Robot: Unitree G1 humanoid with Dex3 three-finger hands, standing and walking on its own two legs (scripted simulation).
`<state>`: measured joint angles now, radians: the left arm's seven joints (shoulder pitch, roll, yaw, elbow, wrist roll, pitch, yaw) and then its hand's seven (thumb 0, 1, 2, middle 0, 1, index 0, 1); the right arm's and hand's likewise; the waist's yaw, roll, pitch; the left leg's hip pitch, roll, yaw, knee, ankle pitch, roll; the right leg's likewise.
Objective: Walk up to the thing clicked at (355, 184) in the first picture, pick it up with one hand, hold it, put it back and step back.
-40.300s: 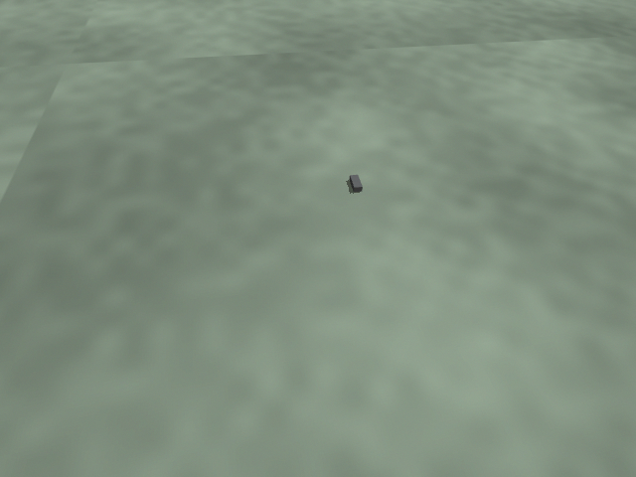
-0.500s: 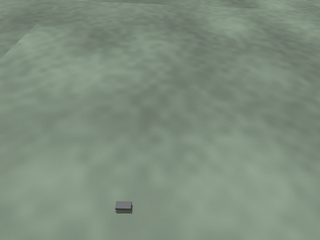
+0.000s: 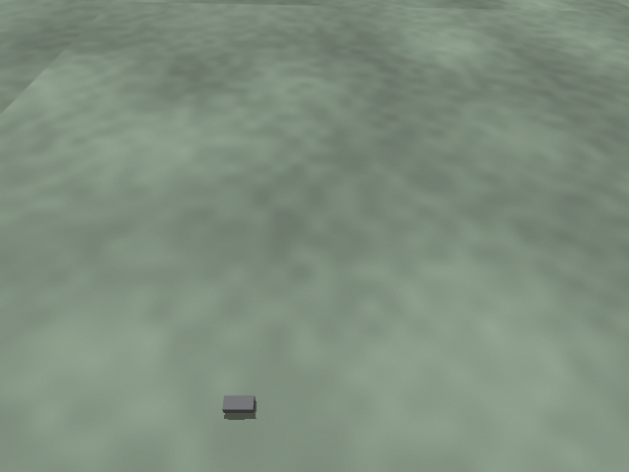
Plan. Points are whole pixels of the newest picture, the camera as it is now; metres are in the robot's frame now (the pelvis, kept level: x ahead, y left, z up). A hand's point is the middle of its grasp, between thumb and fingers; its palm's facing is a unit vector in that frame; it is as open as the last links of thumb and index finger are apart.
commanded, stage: stand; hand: left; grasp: from above
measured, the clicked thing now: (239, 404) +0.47 +0.21 -0.77
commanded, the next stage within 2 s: step back in 1.28 s
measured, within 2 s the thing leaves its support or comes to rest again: neither
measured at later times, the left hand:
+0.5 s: hand out of the picture +0.08 +0.23 -0.16, palm faces +0.01 -0.94 -0.33, open 7.4 cm
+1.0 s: hand out of the picture +0.08 +0.23 -0.16, palm faces +0.00 -0.94 -0.34, open 7.4 cm
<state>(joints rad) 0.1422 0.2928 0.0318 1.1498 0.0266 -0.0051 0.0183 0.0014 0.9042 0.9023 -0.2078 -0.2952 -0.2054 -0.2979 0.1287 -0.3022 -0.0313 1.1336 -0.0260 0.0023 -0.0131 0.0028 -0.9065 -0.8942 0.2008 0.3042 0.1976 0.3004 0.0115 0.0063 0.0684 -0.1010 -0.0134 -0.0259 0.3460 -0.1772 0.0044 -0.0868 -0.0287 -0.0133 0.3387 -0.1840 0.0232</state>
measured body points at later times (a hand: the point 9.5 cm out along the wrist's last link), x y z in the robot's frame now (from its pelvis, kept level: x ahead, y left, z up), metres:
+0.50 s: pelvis +0.01 -0.01 +0.00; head +0.01 -0.02 +0.45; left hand +0.08 +0.28 -0.13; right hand +0.07 -0.31 -0.14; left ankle +0.01 +0.12 -0.75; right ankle +0.00 -0.13 -0.75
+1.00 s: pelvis +0.01 -0.02 +0.00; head +0.01 -0.03 +0.45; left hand +0.08 +0.27 -0.13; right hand +0.07 -0.31 -0.14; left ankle +0.01 +0.12 -0.75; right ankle +0.00 -0.13 -0.75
